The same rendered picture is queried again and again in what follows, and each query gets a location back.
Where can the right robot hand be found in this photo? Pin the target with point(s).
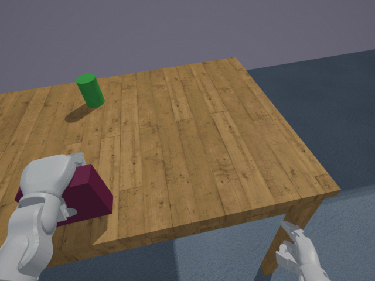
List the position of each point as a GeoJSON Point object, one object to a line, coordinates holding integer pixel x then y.
{"type": "Point", "coordinates": [292, 256]}

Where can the sponge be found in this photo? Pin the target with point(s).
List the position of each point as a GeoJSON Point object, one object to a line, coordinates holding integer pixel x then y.
{"type": "Point", "coordinates": [87, 193]}

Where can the left robot hand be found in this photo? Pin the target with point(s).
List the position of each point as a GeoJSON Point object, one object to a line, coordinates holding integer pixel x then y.
{"type": "Point", "coordinates": [52, 175]}

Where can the left robot forearm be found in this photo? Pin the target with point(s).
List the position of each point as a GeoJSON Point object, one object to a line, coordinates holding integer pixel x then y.
{"type": "Point", "coordinates": [28, 247]}

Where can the right robot forearm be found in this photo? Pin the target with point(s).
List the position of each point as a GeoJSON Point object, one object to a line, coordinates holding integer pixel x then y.
{"type": "Point", "coordinates": [311, 272]}

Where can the table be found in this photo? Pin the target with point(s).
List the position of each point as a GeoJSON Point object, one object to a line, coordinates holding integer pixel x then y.
{"type": "Point", "coordinates": [183, 150]}

